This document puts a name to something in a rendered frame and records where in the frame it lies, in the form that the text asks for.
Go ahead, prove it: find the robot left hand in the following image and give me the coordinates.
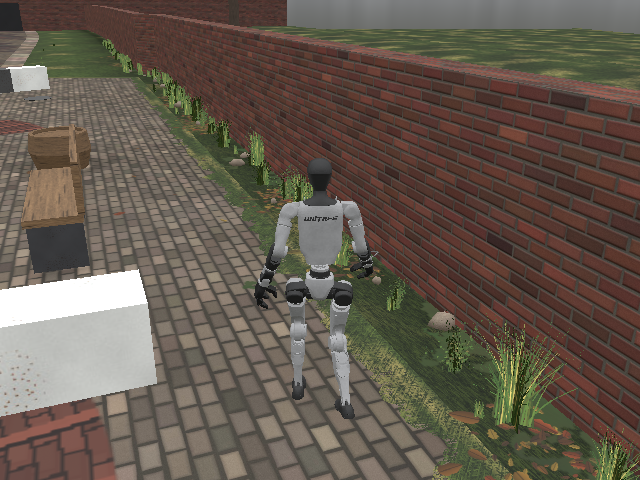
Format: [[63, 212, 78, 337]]
[[254, 282, 277, 309]]

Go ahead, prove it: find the robot left forearm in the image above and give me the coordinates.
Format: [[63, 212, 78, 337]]
[[258, 243, 281, 287]]

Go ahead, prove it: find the robot left foot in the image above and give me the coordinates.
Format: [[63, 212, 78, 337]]
[[292, 375, 306, 400]]

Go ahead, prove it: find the robot right upper arm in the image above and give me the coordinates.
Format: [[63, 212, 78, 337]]
[[341, 201, 368, 254]]

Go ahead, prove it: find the robot right hand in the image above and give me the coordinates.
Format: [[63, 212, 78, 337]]
[[350, 262, 374, 279]]

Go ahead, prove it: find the robot right forearm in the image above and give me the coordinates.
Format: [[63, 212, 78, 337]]
[[357, 238, 373, 268]]

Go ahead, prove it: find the robot left upper arm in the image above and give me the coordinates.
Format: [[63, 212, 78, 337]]
[[272, 202, 299, 259]]

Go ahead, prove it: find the robot foot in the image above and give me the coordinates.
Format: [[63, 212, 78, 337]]
[[292, 375, 306, 400], [334, 399, 355, 419]]

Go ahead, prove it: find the robot right foot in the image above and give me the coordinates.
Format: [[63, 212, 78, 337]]
[[334, 399, 355, 419]]

